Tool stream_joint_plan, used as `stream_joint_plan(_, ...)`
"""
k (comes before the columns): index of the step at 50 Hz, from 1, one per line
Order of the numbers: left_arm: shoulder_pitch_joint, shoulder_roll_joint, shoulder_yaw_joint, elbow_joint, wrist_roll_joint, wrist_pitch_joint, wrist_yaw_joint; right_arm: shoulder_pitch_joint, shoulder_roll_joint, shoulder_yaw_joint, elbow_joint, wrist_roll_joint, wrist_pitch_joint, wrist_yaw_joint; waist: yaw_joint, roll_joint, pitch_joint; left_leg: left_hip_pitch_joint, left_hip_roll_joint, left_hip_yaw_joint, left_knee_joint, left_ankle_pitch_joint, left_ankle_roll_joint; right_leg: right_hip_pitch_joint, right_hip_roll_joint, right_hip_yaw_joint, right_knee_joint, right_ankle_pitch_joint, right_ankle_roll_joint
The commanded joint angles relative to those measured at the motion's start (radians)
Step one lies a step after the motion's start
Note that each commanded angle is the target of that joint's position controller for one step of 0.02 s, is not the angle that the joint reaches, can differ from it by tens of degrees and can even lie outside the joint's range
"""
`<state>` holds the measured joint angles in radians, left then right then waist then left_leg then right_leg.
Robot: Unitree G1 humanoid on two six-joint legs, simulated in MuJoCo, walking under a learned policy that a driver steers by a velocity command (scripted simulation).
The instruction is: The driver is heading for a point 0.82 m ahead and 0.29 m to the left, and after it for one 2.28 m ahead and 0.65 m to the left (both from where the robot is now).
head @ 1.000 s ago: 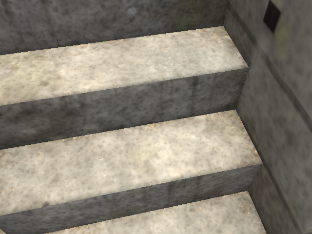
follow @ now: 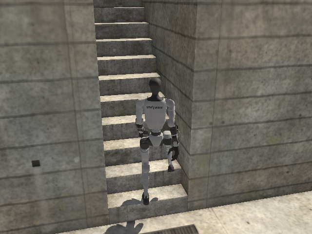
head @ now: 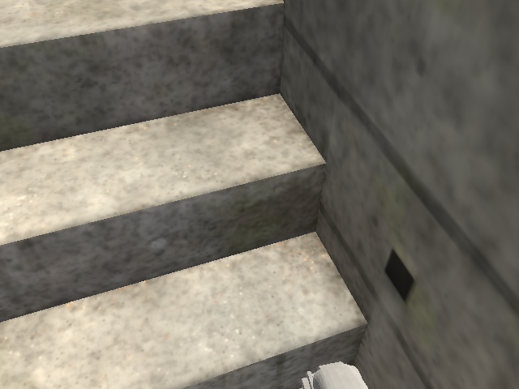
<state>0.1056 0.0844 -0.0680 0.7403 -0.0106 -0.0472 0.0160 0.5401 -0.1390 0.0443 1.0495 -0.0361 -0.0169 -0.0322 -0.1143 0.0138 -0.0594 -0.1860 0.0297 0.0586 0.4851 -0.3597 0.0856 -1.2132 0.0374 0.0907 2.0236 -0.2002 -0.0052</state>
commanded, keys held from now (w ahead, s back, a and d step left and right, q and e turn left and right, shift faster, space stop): w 0.02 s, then w+q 0.98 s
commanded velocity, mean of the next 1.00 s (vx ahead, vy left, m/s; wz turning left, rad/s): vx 0.44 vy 0.15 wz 0.44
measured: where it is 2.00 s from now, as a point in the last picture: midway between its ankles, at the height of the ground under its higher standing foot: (29, 250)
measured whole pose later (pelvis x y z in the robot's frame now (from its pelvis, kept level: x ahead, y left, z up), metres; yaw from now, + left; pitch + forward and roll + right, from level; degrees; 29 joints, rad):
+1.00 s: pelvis +0.24 +0.14 +0.21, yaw +24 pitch +4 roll -5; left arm -0.07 0.14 -0.01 0.67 -0.01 -0.08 0.02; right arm 0.63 -0.10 -0.03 0.84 -0.02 -0.05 -0.06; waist -0.13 0.01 -0.10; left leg -0.22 -0.19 -0.35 0.43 -0.21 0.15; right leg -0.90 0.15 0.01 1.78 -0.27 -0.02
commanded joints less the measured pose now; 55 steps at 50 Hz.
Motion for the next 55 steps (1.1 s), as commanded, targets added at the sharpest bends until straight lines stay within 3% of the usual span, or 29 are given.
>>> stream_joint_plan(1, -0.146, 0.047, 0.018, -0.064, -0.003, -0.018, 0.005, 0.108, -0.154, -0.043, -0.064, 0.008, 0.005, -0.032, -0.06, 0.146, 0.124, 0.435, 0.293, -0.352, -0.219, 0.156, 0.223, -0.434, -0.065, 0.031, 0.127, -0.241, 0.043)
stream_joint_plan(4, -0.232, 0.03, 0.004, -0.131, -0.006, -0.035, -0.015, 0.09, -0.137, -0.043, -0.074, 0.013, 0.034, -0.083, -0.037, 0.118, 0.16, 0.414, 0.293, -0.32, -0.204, 0.299, 0.162, -0.434, -0.182, -0.023, 0.036, -0.28, 0.085)
stream_joint_plan(6, -0.247, 0.023, 0.001, -0.16, 0.057, -0.031, -0.037, -0.067, -0.105, -0.046, -0.109, -0.004, 0.059, -0.071, 0.022, 0.091, 0.14, 0.029, 0.155, -0.125, -0.203, 0.509, 0.086, 0.034, -0.212, -0.171, -0.367, -0.087, 0.078)
stream_joint_plan(7, -0.282, 0.005, -0.005, -0.198, 0.08, -0.033, -0.037, -0.077, -0.1, -0.053, -0.118, 0.017, 0.068, -0.061, 0.041, 0.104, 0.124, -0.271, 0.122, -0.093, -0.231, 0.678, 0.09, 0.447, -0.185, -0.201, -0.61, 0.017, 0.04)
stream_joint_plan(8, -0.186, 0.069, 0.025, -0.183, 0.046, -0.026, -0.025, -0.03, -0.211, -0.083, -0.11, 0.021, 0.061, -0.063, 0.096, 0.169, 0.058, -0.283, 0.075, -0.086, -0.175, 1.066, 0.123, 0.718, -0.041, -0.344, -0.828, -0.255, 0.037)
stream_joint_plan(9, 0.087, 0.142, 0.077, -0.137, 0.029, -0.008, -0.002, -0.003, -0.231, -0.096, -0.135, 0.028, 0.05, -0.051, 0.223, 0.115, -0.133, -0.337, 0.065, -0.148, 0.179, 1.484, 0.046, 1.104, -0.092, -0.174, -0.921, -0.288, -0.035)
stream_joint_plan(10, 0.417, 0.364, 0.151, -0.053, 0.068, 0.019, 0.023, -0.209, -0.277, -0.107, -0.245, 0.041, 0.017, -0.013, 0.386, -0.113, -0.375, -0.471, -0.069, -0.142, 0.703, 0.981, -0.103, 1.431, -0.325, 0.191, -1.187, 0.114, -0.161)
stream_joint_plan(11, 0.481, 0.421, 0.157, -0.015, 0.152, 0.005, 0.057, -0.198, -0.185, -0.088, -0.236, 0.059, -0.041, 0.035, 0.324, -0.53, -0.618, -0.527, -0.201, -0.391, 1.18, 0.124, -0.098, 1.453, -0.528, 0.717, -1.356, 0.397, -0.294)
stream_joint_plan(12, 0.456, 0.358, 0.143, -0.041, 0.155, 0.012, 0.072, -0.275, -0.195, -0.094, -0.264, 0.067, -0.056, 0.069, 0.297, -0.389, -0.564, -0.629, -0.144, -0.438, 1.363, 0.22, -0.093, 1.307, -0.473, 0.703, -1.423, -0.103, -0.204)
stream_joint_plan(13, 0.341, 0.313, 0.133, -0.051, 0.114, 0.023, 0.089, -0.328, -0.194, -0.103, -0.316, 0.062, -0.034, 0.074, 0.235, -0.343, -0.366, -0.682, -0.147, -0.39, 1.428, 0.248, -0.103, 1.136, -0.483, 0.546, -1.396, -0.145, -0.181)
stream_joint_plan(15, 0.133, 0.164, 0.101, -0.059, 0.057, 0.02, 0.13, -0.268, -0.15, -0.087, -0.371, -0.023, 0.04, 0.063, 0.065, -0.236, -0.031, -0.762, -0.092, -0.369, 1.541, 0.33, -0.123, 0.772, -0.491, 0.325, -1.295, -0.372, -0.102)
stream_joint_plan(16, 0.084, 0.144, 0.094, -0.045, 0.024, 0.013, 0.12, -0.278, -0.189, -0.093, -0.36, -0.027, 0.084, 0.066, 0.044, -0.137, 0.057, -0.758, -0.09, -0.302, 1.645, 0.234, -0.14, 0.667, -0.49, 0.274, -1.301, -0.414, -0.079)
stream_joint_plan(21, -0.189, 0.296, 0.126, -0.078, 0.068, 0.063, 0.046, -0.027, -0.258, -0.133, -0.369, 0.022, 0.15, -0.013, -0.224, -0.196, 0.007, -0.455, -0.044, -0.132, 1.476, 0.212, -0.194, 0.596, -0.458, -0.22, -1.526, -0.129, 0.055)
stream_joint_plan(25, -0.259, 0.312, 0.12, -0.067, 0.066, 0.064, 0.04, 0.174, -0.229, -0.141, -0.299, 0.006, 0.192, -0.055, -0.287, -0.226, 0.031, -0.163, -0.021, 0.033, 0.931, 0.189, -0.139, 0.735, -0.377, -0.435, -1.601, 0.029, 0.052)
stream_joint_plan(28, -0.224, 0.262, 0.099, -0.059, 0.029, 0.06, 0.053, 0.058, -0.198, -0.14, -0.359, 0.023, 0.181, -0.012, -0.159, -0.198, 0.043, -0.212, 0.023, 0.036, 0.388, 0.052, 0.038, 0.978, -0.415, -0.364, -1.497, -0.084, -0.072)
stream_joint_plan(29, -0.211, 0.277, 0.102, -0.035, -0.024, 0.065, 0.049, 0.151, -0.164, -0.141, -0.333, 0.026, 0.144, 0.007, -0.208, -0.133, 0.018, -0.108, -0.039, 0.034, 0.26, 0.048, 0.084, 0.962, -0.328, -0.381, -1.308, 0.018, -0.077)
stream_joint_plan(30, -0.288, 0.209, 0.071, -0.057, -0.035, 0.062, 0.046, 0.188, -0.126, -0.128, -0.286, -0.002, 0.126, 0.031, -0.224, 0.057, 0.098, -0.079, -0.094, 0.023, 0.188, 0.151, 0.108, 0.76, -0.247, -0.35, -0.887, -0.329, -0.067)
stream_joint_plan(31, -0.231, 0.13, 0.059, -0.127, -0.024, 0.049, 0.048, 0.072, -0.207, -0.129, -0.328, -0.037, 0.094, 0.038, -0.042, 0.187, 0.19, -0.222, -0.135, -0.323, 0.21, 0.472, 0.142, 0.544, -0.1, -0.203, -0.523, -0.4, -0.01)
stream_joint_plan(32, -0.047, 0.071, 0.047, -0.125, -0.001, 0.046, 0.043, -0.077, -0.296, -0.13, -0.389, -0.03, 0.06, 0.027, 0.142, 0.273, 0.159, -0.332, -0.068, -0.783, -0.002, 0.183, 0.169, 0.481, -0.021, -0.095, -0.321, -0.296, 0.022)
stream_joint_plan(34, -0.223, 0.057, 0.035, -0.208, 0.023, 0.005, 0.008, -0.014, -0.291, -0.126, -0.37, -0.013, 0.012, 0.009, 0.057, 0.22, 0.159, -0.302, 0.087, -1.039, -0.227, -0.502, 0.106, 0.293, -0.082, 0.062, -0.31, 0.017, -0.032)
stream_joint_plan(35, -0.242, 0.114, 0.045, -0.205, 0.021, -0.008, 0.007, 0.0, -0.249, -0.119, -0.371, 0.018, -0.011, 0.016, 0.032, 0.172, 0.154, -0.292, 0.081, -1.046, -0.234, -0.522, 0.1, 0.319, -0.054, 0.057, -0.341, 0.057, -0.045)
stream_joint_plan(38, -0.278, 0.221, 0.097, -0.198, 0.037, -0.035, 0.016, 0.057, -0.195, -0.135, -0.343, 0.008, -0.043, -0.016, -0.003, 0.157, 0.057, -0.104, 0.062, -0.966, -0.203, -0.48, 0.113, 0.374, -0.01, 0.07, -0.431, 0.159, -0.047)
stream_joint_plan(40, -0.357, 0.178, 0.093, -0.211, 0.053, -0.052, 0.011, 0.118, -0.171, -0.138, -0.308, 0.024, -0.054, -0.022, -0.052, 0.057, 0.042, 0.002, 0.054, -0.931, -0.175, -0.405, 0.078, 0.337, 0.019, 0.055, -0.536, 0.171, -0.035)
stream_joint_plan(41, -0.36, 0.143, 0.095, -0.204, 0.015, -0.06, 0.001, 0.167, -0.098, -0.128, -0.274, 0.041, -0.051, -0.023, -0.049, 0.019, 0.055, 0.042, 0.061, -0.892, -0.187, -0.365, 0.074, 0.318, 0.028, 0.048, -0.573, 0.164, -0.039)
stream_joint_plan(42, -0.388, 0.098, 0.061, -0.179, 0.026, -0.051, 0.015, 0.216, -0.126, -0.142, -0.266, 0.058, -0.023, -0.036, -0.074, 0.079, 0.089, 0.036, 0.062, -0.851, -0.331, -0.343, 0.047, 0.318, 0.065, -0.069, -0.649, -0.066, -0.034)
stream_joint_plan(45, -0.389, 0.057, 0.063, -0.162, -0.015, -0.046, 0.016, 0.129, -0.094, -0.129, -0.262, 0.034, -0.004, -0.037, -0.019, -0.022, 0.135, -0.096, 0.059, -0.725, -0.286, -0.156, 0.091, 0.432, 0.077, -0.09, -0.751, -0.071, -0.024)
stream_joint_plan(48, -0.331, 0.035, 0.059, -0.15, -0.019, -0.055, 0.018, 0.221, -0.098, -0.109, -0.219, -0.006, -0.033, -0.04, -0.025, 0.096, 0.105, 0.125, 0.121, -0.823, -0.184, 0.012, 0.175, 0.03, 0.106, -0.032, -0.133, -0.083, -0.022)
stream_joint_plan(52, -0.41, -0.077, 0.004, -0.228, 0.042, -0.091, -0.029, 0.386, -0.029, -0.08, -0.106, 0.048, -0.052, -0.007, -0.042, -0.005, 0.091, 0.424, 0.129, -0.722, -0.035, 0.358, 0.166, -0.53, 0.069, -0.099, 0.431, -0.2, -0.006)
stream_joint_plan(55, -0.629, -0.121, -0.048, -0.345, 0.039, -0.119, -0.034, 0.285, 0.003, -0.07, -0.098, 0.044, -0.016, -0.003, -0.036, 0.006, 0.146, 0.032, 0.035, -0.604, -0.209, 0.334, 0.08, -0.319, 0.014, -0.236, -0.031, -0.039, -0.012)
